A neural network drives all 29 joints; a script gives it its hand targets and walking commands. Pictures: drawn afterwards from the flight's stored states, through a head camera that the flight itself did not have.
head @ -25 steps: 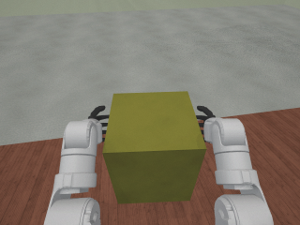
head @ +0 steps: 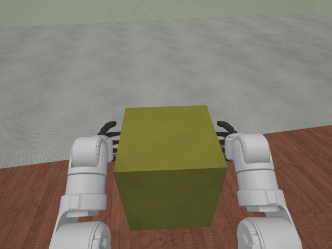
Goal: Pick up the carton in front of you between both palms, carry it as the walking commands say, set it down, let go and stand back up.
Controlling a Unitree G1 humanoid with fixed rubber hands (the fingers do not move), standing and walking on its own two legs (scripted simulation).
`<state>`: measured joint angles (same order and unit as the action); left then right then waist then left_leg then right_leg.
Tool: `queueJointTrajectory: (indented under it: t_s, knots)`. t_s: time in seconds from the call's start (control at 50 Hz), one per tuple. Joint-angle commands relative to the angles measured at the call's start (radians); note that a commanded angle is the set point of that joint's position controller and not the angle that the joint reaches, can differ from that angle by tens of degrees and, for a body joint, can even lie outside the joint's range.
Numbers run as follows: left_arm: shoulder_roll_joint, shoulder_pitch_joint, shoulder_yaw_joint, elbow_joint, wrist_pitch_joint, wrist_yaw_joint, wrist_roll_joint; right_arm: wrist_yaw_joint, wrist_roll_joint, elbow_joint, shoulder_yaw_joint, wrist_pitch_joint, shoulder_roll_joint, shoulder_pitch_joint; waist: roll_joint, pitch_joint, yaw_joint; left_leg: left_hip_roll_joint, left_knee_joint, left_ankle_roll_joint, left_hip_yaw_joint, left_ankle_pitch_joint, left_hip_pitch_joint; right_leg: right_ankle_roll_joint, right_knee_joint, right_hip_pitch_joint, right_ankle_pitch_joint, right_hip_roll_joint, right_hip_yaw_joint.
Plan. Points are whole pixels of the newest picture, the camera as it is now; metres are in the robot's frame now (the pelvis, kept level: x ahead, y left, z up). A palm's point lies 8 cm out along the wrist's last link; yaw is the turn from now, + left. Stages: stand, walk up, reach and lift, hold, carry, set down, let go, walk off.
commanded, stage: carry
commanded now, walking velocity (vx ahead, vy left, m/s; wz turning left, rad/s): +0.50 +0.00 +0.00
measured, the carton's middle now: (168, 168) +0.33 +0.00 +0.05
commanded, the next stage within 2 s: none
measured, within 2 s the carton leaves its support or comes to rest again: neither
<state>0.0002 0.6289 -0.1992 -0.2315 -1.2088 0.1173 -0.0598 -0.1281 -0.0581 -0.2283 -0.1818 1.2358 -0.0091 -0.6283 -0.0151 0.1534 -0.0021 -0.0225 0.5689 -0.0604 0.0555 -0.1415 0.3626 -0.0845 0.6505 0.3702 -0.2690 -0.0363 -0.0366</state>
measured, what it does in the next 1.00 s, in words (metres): goes down: left foot 0.04 m lower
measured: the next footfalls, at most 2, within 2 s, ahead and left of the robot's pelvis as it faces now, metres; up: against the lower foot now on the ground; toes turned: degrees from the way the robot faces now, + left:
left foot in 0.50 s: +0.31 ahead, +0.10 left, -0.04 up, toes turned +2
right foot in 1.02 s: +0.64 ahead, -0.02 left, -0.08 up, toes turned -2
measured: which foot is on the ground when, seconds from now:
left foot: down 0.00-0.16, up 0.18-0.48, down 0.50-1.00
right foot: down 0.00-0.48, up 0.50-1.00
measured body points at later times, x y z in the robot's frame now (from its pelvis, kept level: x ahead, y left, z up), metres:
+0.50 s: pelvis +0.19 +0.03 -0.04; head +0.20 +0.04 +0.41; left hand +0.55 +0.19 +0.08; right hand +0.56 -0.11 +0.08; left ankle +0.28 +0.10 -0.77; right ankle +0.01 -0.10 -0.71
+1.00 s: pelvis +0.48 +0.04 -0.07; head +0.49 +0.03 +0.38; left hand +0.85 +0.17 +0.06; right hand +0.83 -0.14 +0.05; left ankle +0.28 +0.10 -0.76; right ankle +0.61 -0.02 -0.80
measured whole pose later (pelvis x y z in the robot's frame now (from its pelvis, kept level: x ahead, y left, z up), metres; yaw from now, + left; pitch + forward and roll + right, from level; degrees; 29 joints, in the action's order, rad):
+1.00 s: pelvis +0.48 +0.04 -0.07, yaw +0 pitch +4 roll +1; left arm 0.04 0.61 -0.23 0.00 -1.19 0.12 -0.09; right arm -0.13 -0.02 -0.06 -0.17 1.18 -0.01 -0.62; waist 0.01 0.07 0.07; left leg -0.09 0.69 -0.07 0.07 -0.48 0.08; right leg -0.11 0.42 0.50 0.19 -0.03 -0.11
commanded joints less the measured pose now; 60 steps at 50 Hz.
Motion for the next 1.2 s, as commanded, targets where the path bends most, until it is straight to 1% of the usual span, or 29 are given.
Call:
queueJointTrajectory:
  t_s: [0.0,0.04,0.1,0.14,0.16,0.18,0.2,0.24,0.3,0.4,0.44,0.46,0.48,0.5,0.52,0.56,0.58,0.66,0.74,0.82,0.9,0.96,0.98,1.0,1.02,1.04,1.06,1.1,1.18]
  knots:
    - [1.120,0.736,0.568,0.088,0.019,-0.236,0.411,0.231,0.408,0.129,0.549,-0.050,-1.092,-0.775,-0.060,0.201,0.015,0.211,-0.189,-0.111,-0.282,-0.354,-0.138,-0.037,-0.021,0.082,-0.209,0.056,0.065]
    - [1.119,0.707,0.558,0.062,0.020,-0.237,0.406,0.229,0.396,0.110,0.536,-0.053,-1.081,-0.744,-0.107,0.208,0.019,0.254,-0.166,-0.143,-0.321,-0.225,-0.195,-0.025,0.007,0.121,-0.170,0.024,0.010]
    - [1.124,0.700,0.549,0.048,0.027,-0.238,0.403,0.228,0.395,0.118,0.541,-0.058,-1.084,-0.745,-0.063,0.237,0.009,0.225,-0.042,-0.125,-0.247,-0.047,-0.129,-0.038,-0.043,0.001,-0.146,0.039,0.049]
    - [1.108,0.664,0.536,0.028,0.029,-0.237,0.397,0.226,0.402,0.115,0.548,-0.058,-1.099,-0.746,0.126,0.243,-0.035,0.083,0.247,-0.039,-0.060,-0.095,0.151,-0.121,-0.135,-0.231,0.019,0.202,0.318]
    - [1.094,0.642,0.526,0.010,0.028,-0.237,0.394,0.226,0.402,0.099,0.537,-0.058,-1.097,-0.733,0.239,0.193,-0.049,0.004,0.344,0.002,0.018,-0.312,0.389,-0.201,-0.164,-0.372,0.230,0.325,0.502]
    - [1.097,0.650,0.524,0.021,0.030,-0.237,0.391,0.227,0.400,0.106,0.536,-0.060,-1.095,-0.757,0.237,0.159,-0.081,0.001,0.400,0.005,-0.007,-0.520,0.513,-0.257,-0.157,-0.448,0.412,0.367,0.583]
    - [1.101,0.676,0.530,0.045,0.033,-0.236,0.397,0.228,0.404,0.113,0.546,-0.062,-1.104,-0.775,0.181,0.161,-0.097,0.016,0.457,0.004,-0.029,-0.516,0.585,-0.261,-0.142,-0.519,0.466,0.378,0.604]
    - [1.128,0.763,0.583,0.149,0.045,-0.230,0.441,0.226,0.417,0.142,0.555,-0.065,-1.118,-0.782,0.117,0.193,-0.100,0.050,0.473,0.004,-0.050,-0.374,0.603,-0.216,-0.137,-0.545,0.420,0.353,0.552]
    - [1.155,0.872,0.646,0.285,0.048,-0.223,0.504,0.204,0.422,0.220,0.567,-0.063,-1.107,-0.806,0.132,0.211,-0.095,0.042,0.323,0.025,-0.025,-0.177,0.430,-0.153,-0.160,-0.435,0.450,0.275,0.367]
    - [1.150,0.732,0.659,0.235,0.029,-0.228,0.502,0.185,0.359,0.211,0.548,-0.044,-1.034,-0.669,0.126,0.238,-0.096,-0.024,-0.053,0.016,0.058,0.142,0.081,-0.062,-0.057,-0.338,0.585,0.172,0.142]
    - [1.152,0.681,0.657,0.180,0.030,-0.236,0.486,0.194,0.330,0.162,0.539,-0.044,-1.020,-0.598,0.076,0.311,-0.020,-0.042,-0.194,0.000,0.109,0.329,-0.210,-0.011,0.173,-0.275,0.594,0.112,0.039]
    - [1.146,0.669,0.656,0.153,0.034,-0.241,0.476,0.202,0.320,0.144,0.531,-0.046,-1.013,-0.572,0.032,0.342,0.017,0.046,-0.149,-0.002,0.030,0.321,-0.404,0.009,0.326,-0.101,0.392,0.098,0.039]
    - [1.148,0.647,0.648,0.122,0.035,-0.246,0.467,0.211,0.317,0.130,0.522,-0.046,-0.994,-0.571,-0.097,0.396,-0.002,0.284,-0.020,-0.028,-0.249,0.559,-0.596,0.042,0.489,0.116,-0.228,0.055,0.029]
    - [1.165,0.660,0.629,0.089,0.027,-0.249,0.454,0.212,0.299,0.104,0.509,-0.053,-0.967,-0.596,-0.257,0.478,0.059,0.438,-0.046,-0.195,-0.599,0.436,-0.761,0.067,0.674,0.325,-0.323,-0.036,0.043]
    - [1.172,0.683,0.640,0.099,0.032,-0.253,0.453,0.219,0.318,0.121,0.524,-0.062,-0.997,-0.608,-0.223,0.437,0.063,0.417,-0.091,-0.224,-0.648,0.238,-0.713,0.050,0.722,0.414,-0.309,-0.001,0.067]
    - [1.210,0.745,0.658,0.139,0.046,-0.249,0.459,0.234,0.380,0.229,0.578,-0.080,-1.072,-0.740,-0.088,0.335,0.059,0.326,-0.121,-0.164,-0.516,0.187,-0.554,0.047,0.661,0.426,-0.232,0.048,0.058]
    - [1.215,0.747,0.659,0.164,0.052,-0.241,0.459,0.238,0.414,0.282,0.609,-0.087,-1.104,-0.799,-0.074,0.319,0.045,0.309,-0.135,-0.157,-0.466,0.196,-0.490,0.049,0.612,0.409,-0.197,0.066,0.056]
    - [1.195,0.666,0.669,0.245,0.069,-0.199,0.425,0.241,0.483,0.376,0.675,-0.098,-1.145,-0.796,-0.091,0.347,0.038,0.273,-0.136,-0.162,-0.339,0.350,-0.451,0.058,0.469,0.369,-0.106,0.080,0.033]
    - [1.127,0.593,0.685,0.294,0.077,-0.180,0.375,0.248,0.491,0.395,0.706,-0.102,-1.118,-0.722,-0.090,0.343,0.061,0.252,-0.104,-0.149,-0.270,0.600,-0.549,0.049,0.318,0.449,0.043,0.072,0.010]
    - [1.052,0.591,0.695,0.332,0.068,-0.179,0.354,0.252,0.499,0.405,0.728,-0.097,-1.073,-0.708,-0.079,0.285,0.095,0.173,-0.082,-0.116,-0.180,0.682,-0.551,0.025,0.077,0.395,0.263,0.028,-0.043]
    - [0.973,0.548,0.659,0.277,0.035,-0.189,0.327,0.255,0.484,0.321,0.712,-0.081,-1.023,-0.650,-0.078,0.227,0.109,0.138,-0.037,-0.089,-0.131,0.595,-0.523,-0.009,-0.178,0.239,0.457,-0.003,-0.073]
    - [0.937,0.519,0.611,0.194,0.018,-0.204,0.312,0.260,0.477,0.249,0.691,-0.071,-1.022,-0.664,-0.076,0.266,0.014,0.122,0.205,-0.032,-0.055,0.658,-0.391,-0.045,-0.270,-0.113,0.503,-0.018,-0.104]
    - [0.933,0.520,0.594,0.174,0.015,-0.211,0.308,0.261,0.473,0.225,0.681,-0.070,-1.022,-0.674,-0.032,0.297,-0.032,0.094,0.375,-0.009,-0.021,0.465,-0.243,-0.040,-0.245,-0.309,0.527,0.044,-0.056]
    - [0.923,0.509,0.570,0.145,0.011,-0.219,0.304,0.260,0.464,0.205,0.670,-0.067,-1.027,-0.691,0.096,0.345,-0.023,0.042,0.551,-0.002,-0.009,-0.103,0.002,-0.039,-0.080,-0.521,0.814,0.245,0.168]
    - [0.906,0.533,0.550,0.106,0.011,-0.221,0.303,0.257,0.465,0.169,0.652,-0.053,-1.046,-0.700,0.308,0.418,-0.046,-0.072,0.807,0.039,-0.058,-0.487,0.276,-0.197,-0.051,-0.746,0.868,0.433,0.514]
    - [0.930,0.529,0.542,0.082,0.014,-0.226,0.314,0.251,0.457,0.172,0.639,-0.049,-1.050,-0.722,0.291,0.450,-0.077,-0.055,0.939,0.026,-0.102,-0.492,0.432,-0.304,-0.120,-0.784,0.501,0.468,0.659]
    - [0.995,0.558,0.562,0.104,0.020,-0.237,0.349,0.247,0.454,0.190,0.628,-0.052,-1.068,-0.752,0.193,0.395,-0.075,-0.004,0.900,0.008,-0.119,-0.416,0.461,-0.265,-0.187,-0.656,0.239,0.388,0.634]
    - [1.105,0.734,0.628,0.205,0.029,-0.257,0.434,0.234,0.445,0.231,0.617,-0.065,-1.115,-0.796,0.042,0.288,-0.033,0.045,0.729,0.009,-0.105,-0.297,0.380,-0.183,-0.244,-0.405,0.250,0.321,0.475]
    - [1.179,0.800,0.670,0.285,0.043,-0.265,0.514,0.195,0.408,0.273,0.610,-0.082,-1.130,-0.737,0.086,0.307,-0.034,0.065,0.544,0.041,-0.065,-0.207,0.316,-0.152,-0.245,-0.333,0.425,0.265,0.319]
